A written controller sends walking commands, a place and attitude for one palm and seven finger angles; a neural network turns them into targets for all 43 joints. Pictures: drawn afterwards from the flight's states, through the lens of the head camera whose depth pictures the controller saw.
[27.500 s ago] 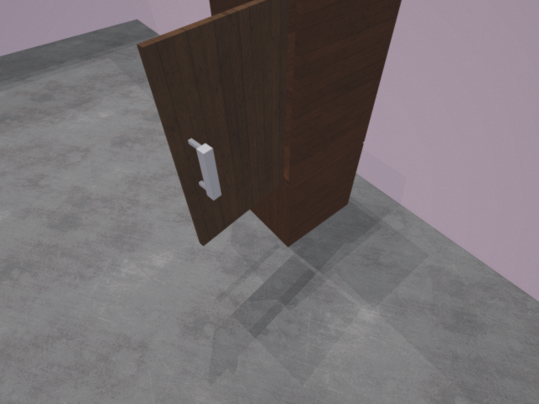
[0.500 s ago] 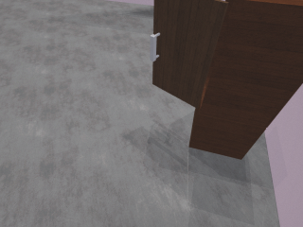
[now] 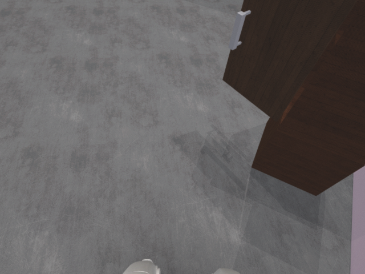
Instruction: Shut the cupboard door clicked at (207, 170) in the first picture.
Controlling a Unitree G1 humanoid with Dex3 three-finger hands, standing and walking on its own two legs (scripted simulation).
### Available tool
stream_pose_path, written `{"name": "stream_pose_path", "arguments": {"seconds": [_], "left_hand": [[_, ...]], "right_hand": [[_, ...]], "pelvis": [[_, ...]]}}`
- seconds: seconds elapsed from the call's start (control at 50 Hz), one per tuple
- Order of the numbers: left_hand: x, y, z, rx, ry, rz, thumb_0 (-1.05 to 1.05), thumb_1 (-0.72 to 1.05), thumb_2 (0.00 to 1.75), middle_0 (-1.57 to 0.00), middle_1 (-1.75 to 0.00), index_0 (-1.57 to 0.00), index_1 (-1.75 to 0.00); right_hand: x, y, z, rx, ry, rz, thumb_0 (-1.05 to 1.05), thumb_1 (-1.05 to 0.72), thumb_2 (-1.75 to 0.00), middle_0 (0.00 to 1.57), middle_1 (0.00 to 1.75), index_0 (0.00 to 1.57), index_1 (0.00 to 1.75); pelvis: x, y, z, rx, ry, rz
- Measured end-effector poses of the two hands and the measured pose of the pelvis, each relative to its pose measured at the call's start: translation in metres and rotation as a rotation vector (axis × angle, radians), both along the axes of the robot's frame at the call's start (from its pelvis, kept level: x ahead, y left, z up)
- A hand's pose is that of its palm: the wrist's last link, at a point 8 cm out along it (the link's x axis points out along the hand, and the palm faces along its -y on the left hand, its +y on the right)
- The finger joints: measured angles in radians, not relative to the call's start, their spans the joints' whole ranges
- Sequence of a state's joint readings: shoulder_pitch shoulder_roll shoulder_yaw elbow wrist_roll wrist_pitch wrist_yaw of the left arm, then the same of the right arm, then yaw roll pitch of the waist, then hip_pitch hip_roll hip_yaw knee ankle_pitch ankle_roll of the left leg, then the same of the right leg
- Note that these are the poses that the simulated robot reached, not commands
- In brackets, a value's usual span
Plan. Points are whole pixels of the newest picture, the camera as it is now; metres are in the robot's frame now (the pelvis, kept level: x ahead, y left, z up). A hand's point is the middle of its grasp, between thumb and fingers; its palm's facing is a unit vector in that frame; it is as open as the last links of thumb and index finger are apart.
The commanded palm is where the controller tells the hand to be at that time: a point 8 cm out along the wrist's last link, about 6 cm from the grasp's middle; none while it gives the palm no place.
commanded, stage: walk to a spot facing it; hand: left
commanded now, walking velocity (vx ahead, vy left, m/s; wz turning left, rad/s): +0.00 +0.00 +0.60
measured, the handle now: (240, 30) +1.00 -0.22 -0.02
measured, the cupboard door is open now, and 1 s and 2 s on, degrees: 66 66 66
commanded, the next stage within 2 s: turn to face it in 1.34 s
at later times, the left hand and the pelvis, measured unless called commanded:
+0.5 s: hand out of the picture +0.05 +0.18 -0.13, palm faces +0.32 -0.91 -0.28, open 7.4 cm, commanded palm none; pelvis +0.05 -0.04 +0.02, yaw +19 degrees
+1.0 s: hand out of the picture +0.09 +0.27 -0.15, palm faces +0.60 -0.77 -0.22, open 7.4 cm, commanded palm none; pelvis +0.18 +0.09 +0.02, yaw +35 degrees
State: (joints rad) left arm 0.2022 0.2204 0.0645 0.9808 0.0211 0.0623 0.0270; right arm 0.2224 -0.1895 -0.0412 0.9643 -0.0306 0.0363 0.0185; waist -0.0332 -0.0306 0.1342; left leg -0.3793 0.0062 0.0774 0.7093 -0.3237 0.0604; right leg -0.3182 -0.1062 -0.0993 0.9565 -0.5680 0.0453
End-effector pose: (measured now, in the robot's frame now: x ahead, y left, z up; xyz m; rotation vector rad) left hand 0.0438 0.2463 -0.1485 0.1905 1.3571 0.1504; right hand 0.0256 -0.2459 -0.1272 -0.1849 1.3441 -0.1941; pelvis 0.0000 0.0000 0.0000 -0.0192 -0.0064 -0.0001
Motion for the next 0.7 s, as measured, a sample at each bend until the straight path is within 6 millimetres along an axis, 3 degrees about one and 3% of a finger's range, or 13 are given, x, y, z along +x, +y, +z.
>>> {"name": "stream_pose_path", "arguments": {"seconds": [0.16, 0.36, 0.44, 0.54, 0.62, 0.7], "left_hand": [[0.018, 0.013, 0.029, 0.015, -0.111, 0.065, 0.0, 0.91, 0.9, -0.2, -0.3, -0.2, -0.3], [0.032, -0.004, 0.05, 0.055, -0.241, 0.144, 0.0, 0.91, 0.9, -0.2, -0.3, -0.2, -0.3], [0.006, -0.015, 0.051, 0.089, -0.223, 0.227, 0.0, 0.91, 0.9, -0.2, -0.3, -0.2, -0.3], [-0.036, -0.03, 0.055, 0.079, -0.101, 0.345, 0.0, 0.91, 0.9, -0.2, -0.3, -0.2, -0.3], [-0.066, -0.041, 0.051, 0.058, -0.022, 0.455, 0.0, 0.91, 0.9, -0.2, -0.3, -0.2, -0.3], [-0.096, -0.051, 0.043, 0.022, 0.073, 0.574, 0.0, 0.91, 0.9, -0.2, -0.3, -0.2, -0.3]], "right_hand": [[0.011, 0.009, 0.018, -0.005, 0.025, 0.083, 0.0, -0.91, -0.9, 0.2, 0.3, 0.2, 0.3], [0.059, -0.028, 0.014, -0.001, -0.004, 0.185, 0.0, -0.91, -0.9, 0.2, 0.3, 0.2, 0.3], [0.099, -0.041, 0.007, -0.001, -0.02, 0.255, 0.0, -0.91, -0.9, 0.2, 0.3, 0.2, 0.3], [0.164, -0.028, 0.018, 0.025, -0.072, 0.353, 0.0, -0.91, -0.9, 0.2, 0.3, 0.2, 0.3], [0.219, 0.005, 0.018, 0.04, -0.083, 0.472, 0.0, -0.91, -0.9, 0.19, 0.3, 0.19, 0.3], [0.281, 0.063, 0.014, 0.063, -0.109, 0.616, 0.0, -0.92, -0.9, 0.19, 0.3, 0.19, 0.3]], "pelvis": [[0.0, 0.002, 0.021, -0.021, 0.044, 0.089], [0.018, -0.028, 0.02, -0.012, 0.051, 0.228], [0.031, -0.037, 0.017, 0.014, 0.041, 0.29], [0.056, -0.032, 0.027, 0.033, 0.039, 0.376], [0.076, -0.021, 0.026, 0.039, 0.038, 0.455], [0.096, -0.001, 0.02, 0.035, 0.037, 0.519]]}}
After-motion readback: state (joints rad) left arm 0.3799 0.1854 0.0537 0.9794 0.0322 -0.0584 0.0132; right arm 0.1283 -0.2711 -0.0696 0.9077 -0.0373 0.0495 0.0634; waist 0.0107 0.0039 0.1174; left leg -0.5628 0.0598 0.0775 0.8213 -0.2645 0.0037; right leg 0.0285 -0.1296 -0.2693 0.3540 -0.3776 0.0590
